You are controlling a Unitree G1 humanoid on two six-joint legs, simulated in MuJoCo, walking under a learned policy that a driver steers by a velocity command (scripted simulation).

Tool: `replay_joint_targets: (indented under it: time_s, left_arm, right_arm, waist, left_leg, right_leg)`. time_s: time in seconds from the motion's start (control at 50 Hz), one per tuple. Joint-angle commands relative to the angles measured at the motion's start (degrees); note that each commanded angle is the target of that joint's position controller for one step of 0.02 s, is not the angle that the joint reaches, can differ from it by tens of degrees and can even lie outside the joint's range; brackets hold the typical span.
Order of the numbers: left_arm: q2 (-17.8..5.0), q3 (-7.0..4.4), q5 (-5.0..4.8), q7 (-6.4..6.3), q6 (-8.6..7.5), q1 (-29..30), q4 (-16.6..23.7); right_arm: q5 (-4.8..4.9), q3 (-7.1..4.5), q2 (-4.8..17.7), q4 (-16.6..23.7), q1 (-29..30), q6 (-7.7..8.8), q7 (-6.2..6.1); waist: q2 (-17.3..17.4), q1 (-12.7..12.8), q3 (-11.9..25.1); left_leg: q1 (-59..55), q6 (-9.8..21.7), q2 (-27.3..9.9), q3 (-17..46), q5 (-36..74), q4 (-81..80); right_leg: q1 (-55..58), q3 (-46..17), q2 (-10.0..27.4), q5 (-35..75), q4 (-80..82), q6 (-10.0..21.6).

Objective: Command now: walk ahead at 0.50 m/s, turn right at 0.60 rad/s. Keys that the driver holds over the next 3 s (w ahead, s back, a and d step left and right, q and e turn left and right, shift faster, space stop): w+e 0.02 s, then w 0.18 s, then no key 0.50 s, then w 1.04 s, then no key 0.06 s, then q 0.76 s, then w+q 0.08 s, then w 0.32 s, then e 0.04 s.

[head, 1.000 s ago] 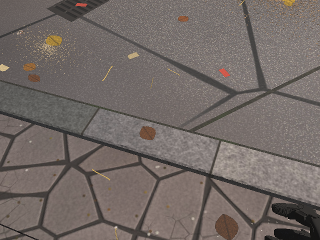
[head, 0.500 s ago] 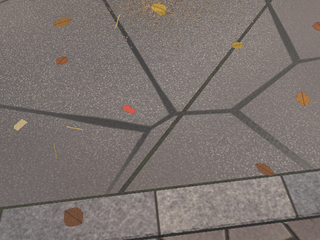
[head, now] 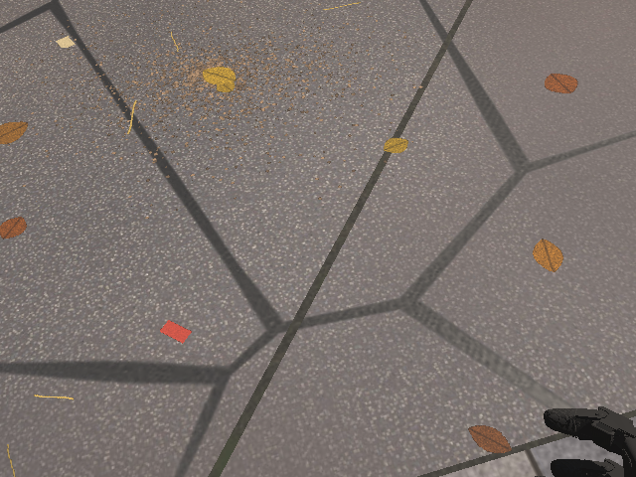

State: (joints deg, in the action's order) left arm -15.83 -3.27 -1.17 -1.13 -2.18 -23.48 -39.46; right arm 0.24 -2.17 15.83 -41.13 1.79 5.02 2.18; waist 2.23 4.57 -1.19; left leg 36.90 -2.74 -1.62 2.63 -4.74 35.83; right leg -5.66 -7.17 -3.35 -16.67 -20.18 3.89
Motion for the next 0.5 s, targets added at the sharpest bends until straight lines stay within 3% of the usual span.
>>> replay_joint_targets:
  time_s: [0.02, 0.06, 0.08, 0.1, 0.12, 0.14, 0.18, 0.2, 0.22, 0.24, 0.28, 0.3, 0.36, 0.4, 0.42, 0.44, 0.46, 0.48, 0.5]
  left_arm:
    - [-10.6, -2.99, -0.12, -0.33, -0.27, 0.0, 3.0]
    - [-7.2, -1.62, 0.41, -0.43, -0.64, 2.3, 3.7]
    - [-5.2, -1.01, 0.01, -0.75, -0.83, 2.9, 5.1]
    - [-4.9, -0.36, -0.39, -1.12, -1.04, -0.4, 5.9]
    - [-4.6, 0.05, -0.26, -0.65, -1.25, 0.4, 6.5]
    - [-7.2, -0.71, -0.83, 0.19, -1.45, 2.3, 5.7]
    - [-7.0, -0.55, 0.39, 0.78, -1.68, 8.9, 7.1]
    - [-6.3, -0.63, 0.95, 0.8, -1.61, 10.0, 7.2]
    - [-4.8, -0.28, 0.59, 1.0, -1.29, 8.5, 6.5]
    - [-3.8, -0.05, 0.24, 1.11, -1.09, 7.1, 5.8]
    - [-2.4, 0.66, 1.07, 1.19, -1.03, 7.0, 5.3]
    - [-1.7, 1.15, 1.28, 1.38, -1.21, 8.3, 5.5]
    - [-2.5, 1.06, 0.73, 1.94, -0.77, 11.2, 5.9]
    - [-4.4, -0.18, 1.31, 1.89, -0.06, 10.1, 4.7]
    - [-5.8, -0.85, 1.81, 1.57, 0.21, 8.5, 4.7]
    - [-10.0, -1.79, 2.5, 0.95, 0.39, 7.1, 5.4]
    - [-11.5, -1.47, 3.9, 0.73, 1.05, 8.3, 6.6]
    - [-7.8, -0.61, 3.41, 0.92, 0.92, 8.0, 6.0]
    - [-6.6, -0.1, 3.01, 1.18, 0.45, 8.9, 5.4]
  right_arm:
    - [0.26, -1.35, 5.2, 5.4, 4.5, 1.32, 0.22]
    - [-0.45, -3.09, 8.1, 2.6, -5.8, 2.08, 0.01]
    - [-1.27, -4.06, 10.2, 1.3, -12.3, 2.2, -0.41]
    - [-1.94, -5.57, 13.4, -0.3, -22.2, 1.29, -0.69]
    - [-1.46, -4.72, 11.2, -0.9, -24.4, 1.07, -0.65]
    - [-0.39, -3.99, 9.0, -0.9, -20.9, 0.84, -1.09]
    - [-0.33, -3.26, 6.5, -1.0, -16.4, 0.36, -1.88]
    - [-0.88, -2.78, 5.2, -1.2, -14.9, 0.56, -1.92]
    - [-1.17, -2.35, 4.1, -1.3, -13.0, 0.54, -1.83]
    - [-0.72, -2.24, 3.7, -1.4, -11.6, 0.71, -1.75]
    - [0.17, -2.96, 6.3, -1.7, -10.6, 0.9, -1.7]
    - [0.71, -3.3, 7.5, -1.9, -10.1, 0.6, -1.71]
    - [1.63, -3.97, 10.0, -3.0, -12.4, -1.14, -2.02]
    - [1.59, -3.4, 8.7, -3.7, -14.1, -1.83, -2.07]
    - [0.76, -2.31, 6.0, -4.0, -14.7, -1.81, -2.03]
    - [-0.98, -0.85, 2.3, -3.6, -15.6, -1.77, -1.92]
    - [-0.67, 0.03, 0.7, -2.6, -18.7, -2.08, -2.6]
    - [-0.13, -0.7, 4.6, -2.6, -17.3, -2.7, -3.13]
    - [-0.07, -1.35, 6.6, -2.9, -17.3, -3.08, -3.21]
  waist:
    - [-9.7, -1.9, 0.7]
    - [-11.8, -7.3, 5.5]
    - [-7.4, -9.7, 10.6]
    - [6.5, -12.1, 21.7]
    - [16.0, -12.4, 21.4]
    - [9.5, -11.2, 13.6]
    - [1.6, -8.8, 4.9]
    - [1.0, -7.1, 3.3]
    - [2.5, -5.0, 1.9]
    - [3.2, -3.7, 1.2]
    - [3.3, -2.8, 1.8]
    - [2.9, -2.9, 2.3]
    - [4.5, -4.0, 5.3]
    - [2.2, -3.4, 6.7]
    - [1.2, -2.4, 7.4]
    - [-7.3, -2.5, 8.8]
    - [-19.1, -4.0, 11.1]
    - [-17.4, -2.6, 9.9]
    - [-15.4, -3.2, 8.4]
  left_leg:
    - [-9.1, 0.8, 3.1, -3.0, 0.6, -2.3]
    - [-22.2, 4.5, 3.4, -4.7, -0.3, -3.7]
    - [-36.6, 8.4, -1.8, 2.6, -3.7, -3.1]
    - [-52.7, 15.8, -11.7, 23.4, -21.4, -8.0]
    - [-55.4, 19.0, -18.3, 41.8, -32.6, -18.6]
    - [-48.7, 18.3, -18.7, 39.6, -36.7, -20.1]
    - [-34.2, 16.9, -16.1, 27.9, -25.9, -20.9]
    - [-28.2, 15.8, -14.4, 23.8, -20.8, -22.1]
    - [-23.7, 15.6, -13.1, 20.2, -14.6, -22.8]
    - [-20.8, 15.7, -12.0, 15.9, -6.7, -23.3]
    - [-18.2, 15.6, -10.8, 8.0, 10.2, -22.3]
    - [-17.1, 14.9, -9.7, 4.8, 12.8, -21.8]
    - [-20.3, 12.5, -10.2, 3.6, 10.0, -19.8]
    - [-18.8, 9.7, -8.7, 2.3, 2.0, -15.6]
    - [-16.6, 7.2, -6.8, 1.3, -3.2, -12.2]
    - [-14.0, 3.1, -1.4, -3.9, -14.3, -0.5]
    - [-7.9, 0.7, 1.4, -4.8, -26.5, 8.6]
    - [-5.0, -0.2, -0.1, -1.9, -30.1, 15.6]
    - [-2.9, -0.4, -1.1, -0.7, -29.1, 20.1]
  right_leg:
    - [-4.7, -12.8, 14.0, 13.2, 5.3, 8.5]
    - [-6.1, -9.8, 11.1, 23.0, -2.3, 5.8]
    - [-15.5, -4.4, 6.7, 28.6, -14.2, 1.7]
    - [-27.0, 0.4, 1.5, 18.2, -35.1, -2.7]
    - [-36.5, -2.8, -0.6, -13.4, -47.0, -3.0]
    - [-40.0, -4.3, 2.1, -12.5, -54.0, -2.7]
    - [-38.2, -0.8, 6.1, -7.0, -50.1, -1.5]
    - [-34.4, -0.5, 7.6, -6.2, -47.1, -1.1]
    - [-30.8, 0.0, 8.1, -6.7, -46.0, -1.3]
    - [-28.3, 0.9, 8.3, -6.6, -42.7, -1.7]
    - [-23.1, 3.6, 8.1, -2.8, -33.7, -2.4]
    - [-20.1, 4.3, 7.8, 0.2, -27.2, -2.6]
    - [-13.7, 4.5, 6.0, 9.8, -14.0, -3.2]
    - [-4.9, 7.3, 3.1, 15.9, -9.1, -2.1]
    - [0.3, 5.5, 4.6, 14.8, -8.1, -0.7]
    - [3.6, -5.4, 14.5, 20.1, -3.4, 1.7]
    - [4.5, -18.7, 23.0, 11.5, 2.3, 8.7]
    - [3.9, -21.9, 22.0, 7.4, 3.6, 10.7]
    - [3.5, -19.3, 20.7, 11.3, 2.3, 10.0]
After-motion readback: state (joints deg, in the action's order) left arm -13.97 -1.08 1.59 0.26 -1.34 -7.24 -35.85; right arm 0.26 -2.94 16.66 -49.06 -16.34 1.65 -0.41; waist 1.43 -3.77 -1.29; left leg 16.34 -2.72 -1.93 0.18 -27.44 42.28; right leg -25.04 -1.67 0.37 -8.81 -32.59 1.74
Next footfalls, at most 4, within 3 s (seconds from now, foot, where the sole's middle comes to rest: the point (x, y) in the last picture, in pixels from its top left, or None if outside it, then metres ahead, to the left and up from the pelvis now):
0.06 left None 0.25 0.15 -0.74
0.44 right None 0.35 -0.15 -0.74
0.72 left None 0.37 0.09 -0.74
1.36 left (356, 348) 0.73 0.06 -0.74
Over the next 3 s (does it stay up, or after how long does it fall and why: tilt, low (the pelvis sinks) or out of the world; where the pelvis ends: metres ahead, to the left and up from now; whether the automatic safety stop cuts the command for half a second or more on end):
stays up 1.04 -0.04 0.04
